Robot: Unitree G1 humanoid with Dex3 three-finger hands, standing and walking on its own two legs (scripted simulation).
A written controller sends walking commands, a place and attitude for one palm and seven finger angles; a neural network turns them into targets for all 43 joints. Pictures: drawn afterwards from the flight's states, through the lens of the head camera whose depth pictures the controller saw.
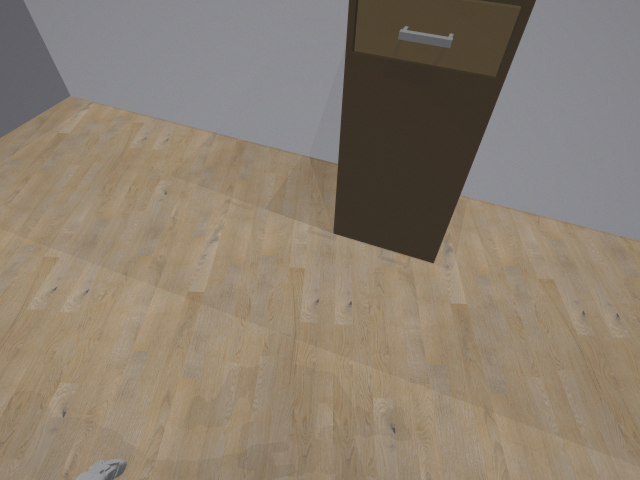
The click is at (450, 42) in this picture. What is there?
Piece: drawer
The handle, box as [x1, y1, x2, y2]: [398, 26, 453, 47]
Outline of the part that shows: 399,31 399,39 450,47 453,34 450,33 449,36 446,37 410,31 407,29 407,26 405,26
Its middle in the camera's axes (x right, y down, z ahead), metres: +0.27 -0.51 +0.97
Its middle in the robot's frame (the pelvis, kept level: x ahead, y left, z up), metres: +1.10 -0.21 +0.09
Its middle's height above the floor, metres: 0.86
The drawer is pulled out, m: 0.00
